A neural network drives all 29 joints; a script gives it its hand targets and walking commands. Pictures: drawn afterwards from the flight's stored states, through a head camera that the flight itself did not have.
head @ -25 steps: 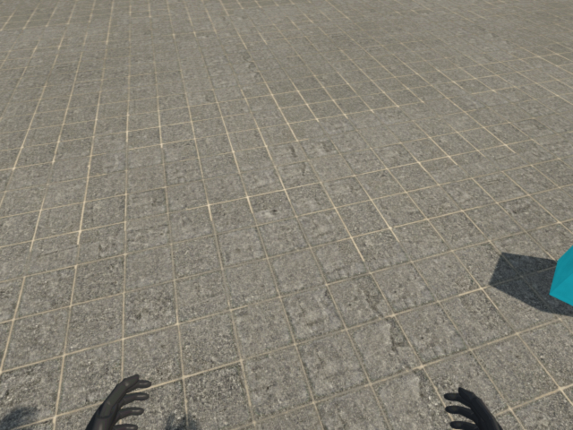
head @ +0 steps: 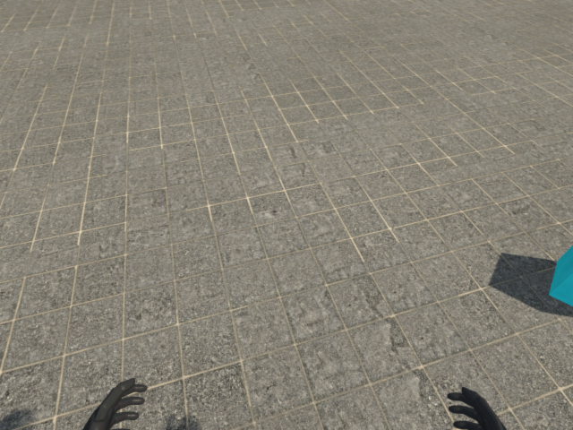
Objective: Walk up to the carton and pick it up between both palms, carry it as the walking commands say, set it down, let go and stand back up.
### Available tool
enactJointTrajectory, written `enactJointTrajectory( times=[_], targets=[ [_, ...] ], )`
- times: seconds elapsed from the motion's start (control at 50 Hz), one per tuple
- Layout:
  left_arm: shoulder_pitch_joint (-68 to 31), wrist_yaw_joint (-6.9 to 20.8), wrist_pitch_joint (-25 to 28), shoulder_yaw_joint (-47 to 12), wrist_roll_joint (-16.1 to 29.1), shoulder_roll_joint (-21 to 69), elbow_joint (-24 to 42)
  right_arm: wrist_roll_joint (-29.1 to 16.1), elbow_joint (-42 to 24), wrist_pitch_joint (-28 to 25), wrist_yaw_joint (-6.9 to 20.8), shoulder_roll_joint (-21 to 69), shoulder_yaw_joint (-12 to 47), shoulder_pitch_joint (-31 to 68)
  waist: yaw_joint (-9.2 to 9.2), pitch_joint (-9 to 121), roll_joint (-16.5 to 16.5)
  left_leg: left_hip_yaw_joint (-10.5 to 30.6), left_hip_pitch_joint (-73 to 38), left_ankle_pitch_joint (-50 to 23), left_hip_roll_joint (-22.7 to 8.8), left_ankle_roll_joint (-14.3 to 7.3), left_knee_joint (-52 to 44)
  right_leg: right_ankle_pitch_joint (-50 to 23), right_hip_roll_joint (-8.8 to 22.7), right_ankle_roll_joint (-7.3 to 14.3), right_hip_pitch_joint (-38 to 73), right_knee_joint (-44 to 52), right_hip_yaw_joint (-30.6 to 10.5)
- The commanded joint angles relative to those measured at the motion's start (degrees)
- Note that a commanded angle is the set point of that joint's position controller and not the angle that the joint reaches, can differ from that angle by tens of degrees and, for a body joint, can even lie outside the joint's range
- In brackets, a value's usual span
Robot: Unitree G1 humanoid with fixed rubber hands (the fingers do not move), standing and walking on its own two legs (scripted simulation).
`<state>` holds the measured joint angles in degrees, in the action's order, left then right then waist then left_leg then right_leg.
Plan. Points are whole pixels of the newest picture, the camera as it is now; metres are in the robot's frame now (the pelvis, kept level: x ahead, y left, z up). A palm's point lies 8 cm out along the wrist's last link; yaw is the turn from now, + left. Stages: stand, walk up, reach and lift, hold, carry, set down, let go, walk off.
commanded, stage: stand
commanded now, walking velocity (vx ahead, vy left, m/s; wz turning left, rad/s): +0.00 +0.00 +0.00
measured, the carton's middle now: out of the picture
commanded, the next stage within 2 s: walk up in 0.88 s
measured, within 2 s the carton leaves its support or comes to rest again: neither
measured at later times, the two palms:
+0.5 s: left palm out of the picture +0.14 +0.28 -0.07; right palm out of the picture +0.15 -0.27 -0.07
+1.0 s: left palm out of the picture +0.13 +0.28 -0.08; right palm out of the picture +0.14 -0.27 -0.07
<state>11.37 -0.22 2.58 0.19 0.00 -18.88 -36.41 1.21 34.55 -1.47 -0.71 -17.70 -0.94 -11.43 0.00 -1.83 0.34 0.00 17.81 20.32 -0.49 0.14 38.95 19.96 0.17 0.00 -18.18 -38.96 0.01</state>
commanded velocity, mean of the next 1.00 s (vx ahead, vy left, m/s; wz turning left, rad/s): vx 0.00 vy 0.00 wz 0.00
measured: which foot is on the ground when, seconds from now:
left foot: down 0.00-1.00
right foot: down 0.00-1.00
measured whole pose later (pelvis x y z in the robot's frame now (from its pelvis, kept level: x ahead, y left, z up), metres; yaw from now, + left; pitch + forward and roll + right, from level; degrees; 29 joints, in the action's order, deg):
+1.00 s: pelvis -0.01 +0.00 +0.00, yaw +0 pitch -1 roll +0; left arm 11.4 -0.1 2.6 0.2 0.0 -19.6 -39.6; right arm 1.0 35.4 -1.5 -0.6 -18.3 -0.9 -11.4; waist 0.0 -1.8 0.3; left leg 0.0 17.8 19.8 -0.5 0.1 38.9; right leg 19.4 0.2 0.0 -18.2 -39.0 0.0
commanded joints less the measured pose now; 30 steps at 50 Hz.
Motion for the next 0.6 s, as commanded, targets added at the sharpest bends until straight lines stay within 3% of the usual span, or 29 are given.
enactJointTrajectory(
  times=[0.0, 0.58],
  targets=[
    [-3.9, 0.1, 1.1, 4.4, -1.3, -12.1, 0.6, -0.1, -0.3, -2.0, 0.2, -12.6, -4.0, 3.6, -0.08, 3.6, 0.6, 5.5, -1.7, -9.0, -4.4, -3.9, -7.7, -9.3, 4.9, 4.3, 1.4, 7.5, -6.3],
    [-4.1, 0.2, 1.0, 4.3, -1.3, -12.7, -1.5, -0.2, 0.5, -2.0, 0.3, -13.1, -3.8, 4.0, 0.1, 3.2, 1.2, 6.1, -2.0, -8.5, -4.7, -3.8, -8.9, -8.4, 5.0, 4.2, 1.4, 8.6, -6.8]
  ],
)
